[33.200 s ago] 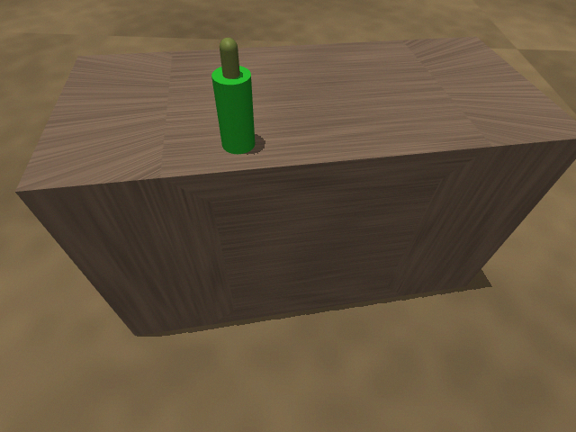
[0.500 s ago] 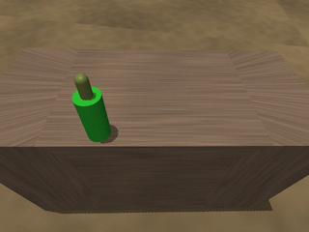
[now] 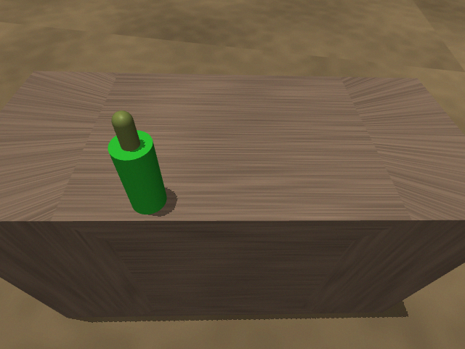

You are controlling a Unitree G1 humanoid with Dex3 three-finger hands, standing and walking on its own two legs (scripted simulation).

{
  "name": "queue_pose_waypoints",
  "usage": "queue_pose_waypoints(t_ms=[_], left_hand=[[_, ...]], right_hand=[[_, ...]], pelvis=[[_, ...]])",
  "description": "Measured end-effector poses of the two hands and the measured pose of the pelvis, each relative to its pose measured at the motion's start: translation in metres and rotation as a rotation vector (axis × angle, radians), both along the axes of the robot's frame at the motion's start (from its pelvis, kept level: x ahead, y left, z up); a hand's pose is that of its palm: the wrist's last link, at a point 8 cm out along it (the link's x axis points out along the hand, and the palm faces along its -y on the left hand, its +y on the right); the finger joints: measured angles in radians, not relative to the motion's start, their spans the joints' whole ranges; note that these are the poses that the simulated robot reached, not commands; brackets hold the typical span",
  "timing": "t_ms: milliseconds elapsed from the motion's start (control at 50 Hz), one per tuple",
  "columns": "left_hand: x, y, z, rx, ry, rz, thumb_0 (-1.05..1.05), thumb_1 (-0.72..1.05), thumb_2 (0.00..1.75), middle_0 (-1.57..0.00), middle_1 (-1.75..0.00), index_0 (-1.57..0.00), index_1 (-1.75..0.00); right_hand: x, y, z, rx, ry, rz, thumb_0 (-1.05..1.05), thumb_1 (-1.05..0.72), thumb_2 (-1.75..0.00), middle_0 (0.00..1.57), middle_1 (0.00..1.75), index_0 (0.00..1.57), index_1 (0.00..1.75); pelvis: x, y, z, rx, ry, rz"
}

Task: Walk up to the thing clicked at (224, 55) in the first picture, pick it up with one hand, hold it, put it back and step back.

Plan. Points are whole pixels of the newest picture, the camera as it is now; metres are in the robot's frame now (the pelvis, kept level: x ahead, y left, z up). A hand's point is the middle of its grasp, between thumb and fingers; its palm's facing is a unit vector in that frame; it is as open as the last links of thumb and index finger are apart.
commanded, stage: stand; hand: left
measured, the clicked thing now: (137, 163) +0.41 +0.18 +0.08
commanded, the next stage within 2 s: step back in 0.08 s
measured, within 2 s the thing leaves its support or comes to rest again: neither
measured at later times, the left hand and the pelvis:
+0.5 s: hand out of the picture +0.03 +0.27 -0.17, palm faces -0.05 -0.91 -0.41, open 7.4 cm; pelvis -0.07 +0.00 -0.02, yaw +1 degrees
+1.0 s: hand out of the picture -0.07 +0.30 -0.18, palm faces -0.08 -0.92 -0.39, open 7.4 cm; pelvis -0.17 +0.03 -0.03, yaw -3 degrees
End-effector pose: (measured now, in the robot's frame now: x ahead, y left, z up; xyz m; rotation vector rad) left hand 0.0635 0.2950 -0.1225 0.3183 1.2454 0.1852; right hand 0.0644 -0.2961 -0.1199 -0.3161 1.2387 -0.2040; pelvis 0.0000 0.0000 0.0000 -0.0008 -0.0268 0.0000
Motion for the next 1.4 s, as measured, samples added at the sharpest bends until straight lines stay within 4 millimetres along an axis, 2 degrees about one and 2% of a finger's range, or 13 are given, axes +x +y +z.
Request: queue_pose_waypoints(t_ms=[100, 240, 360, 440, 540, 640, 760, 900, 1020, 1100, 1260, 1320, 1400], left_hand=[[0.001, 0.001, 0.0, 0.0, -0.002, 0.004, 0.01, 0.91, 0.9, -0.21, -0.3, -0.2, -0.3], [-0.002, 0.01, -0.004, 0.045, -0.016, 0.01, 0.01, 0.91, 0.9, -0.21, -0.3, -0.2, -0.3], [-0.019, 0.006, -0.006, 0.072, -0.013, -0.007, 0.01, 0.91, 0.9, -0.21, -0.3, -0.2, -0.3], [-0.033, 0.007, -0.004, 0.075, -0.018, -0.023, 0.01, 0.91, 0.9, -0.21, -0.3, -0.2, -0.3], [-0.038, 0.019, -0.006, 0.073, -0.062, -0.032, 0.01, 0.91, 0.9, -0.21, -0.3, -0.2, -0.3], [-0.041, 0.041, -0.024, 0.045, -0.14, -0.021, 0.01, 0.91, 0.9, -0.21, -0.3, -0.2, -0.3], [-0.072, 0.048, -0.022, 0.012, -0.087, 0.004, 0.01, 0.91, 0.9, -0.21, -0.3, -0.2, -0.3], [-0.116, 0.05, -0.017, 0.025, -0.034, -0.017, 0.01, 0.91, 0.9, -0.21, -0.3, -0.2, -0.3], [-0.141, 0.041, -0.018, 0.066, -0.019, -0.059, 0.01, 0.91, 0.9, -0.21, -0.3, -0.2, -0.3], [-0.156, 0.028, -0.005, 0.066, -0.04, -0.073, 0.01, 0.91, 0.9, -0.21, -0.3, -0.2, -0.3], [-0.164, 0.027, 0.014, 0.075, -0.139, -0.081, 0.01, 0.91, 0.9, -0.21, -0.3, -0.2, -0.3], [-0.169, 0.033, 0.011, 0.072, -0.185, -0.086, 0.01, 0.91, 0.9, -0.21, -0.3, -0.2, -0.3], [-0.184, 0.047, -0.006, 0.046, -0.217, -0.076, 0.01, 0.91, 0.9, -0.21, -0.3, -0.2, -0.3]], right_hand=[[0.0, 0.0, 0.0, 0.001, 0.001, -0.003, 0.0, -0.9, -0.89, 0.2, 0.3, 0.2, 0.3], [-0.005, -0.013, -0.005, -0.015, 0.014, -0.015, 0.0, -0.9, -0.89, 0.2, 0.3, 0.2, 0.3], [-0.01, -0.035, -0.015, -0.035, -0.004, -0.016, 0.0, -0.9, -0.89, 0.2, 0.3, 0.2, 0.3], [-0.02, -0.036, -0.015, -0.045, -0.003, -0.007, 0.0, -0.9, -0.89, 0.2, 0.3, 0.2, 0.3], [-0.049, -0.023, -0.014, -0.059, 0.026, 0.014, 0.0, -0.91, -0.89, 0.2, 0.3, 0.2, 0.3], [-0.089, -0.001, -0.016, -0.102, 0.067, 0.043, 0.0, -0.91, -0.89, 0.2, 0.3, 0.2, 0.3], [-0.131, 0.023, 0.006, -0.086, 0.083, 0.023, 0.0, -0.9, -0.89, 0.2, 0.3, 0.2, 0.3], [-0.136, 0.02, 0.008, -0.101, 0.006, 0.008, 0.01, -0.9, -0.89, 0.21, 0.3, 0.2, 0.3], [-0.141, 0.006, -0.013, -0.066, -0.084, -0.004, 0.0, -0.9, -0.89, 0.21, 0.3, 0.2, 0.3], [-0.152, 0.005, -0.021, -0.03, -0.089, -0.029, 0.0, -0.9, -0.89, 0.2, 0.3, 0.2, 0.3], [-0.197, 0.01, -0.018, -0.032, -0.05, 0.004, 0.0, -0.9, -0.89, 0.2, 0.3, 0.2, 0.3], [-0.219, 0.013, -0.019, -0.055, -0.025, 0.022, 0.0, -0.9, -0.89, 0.2, 0.3, 0.2, 0.3], [-0.25, 0.023, -0.018, -0.084, -0.015, 0.033, 0.01, -0.9, -0.89, 0.2, 0.3, 0.2, 0.3]], pelvis=[[-0.001, 0.0, -0.001, 0.001, 0.003, -0.001], [-0.023, -0.007, -0.009, 0.012, 0.004, -0.002], [-0.044, -0.016, -0.02, 0.002, -0.002, 0.007], [-0.059, -0.01, -0.02, 0.022, 0.0, -0.001], [-0.079, 0.003, -0.022, 0.01, 0.025, 0.021], [-0.106, 0.022, -0.034, 0.013, 0.008, 0.046], [-0.123, 0.032, -0.017, -0.034, 0.01, 0.036], [-0.149, 0.035, -0.015, -0.025, 0.019, -0.016], [-0.174, 0.025, -0.03, -0.003, 0.001, -0.06], [-0.189, 0.02, -0.026, -0.011, -0.008, -0.055], [-0.224, 0.025, -0.018, 0.022, 0.023, -0.041], [-0.241, 0.031, -0.023, 0.008, 0.019, -0.016], [-0.267, 0.04, -0.033, 0.027, -0.017, -0.002]])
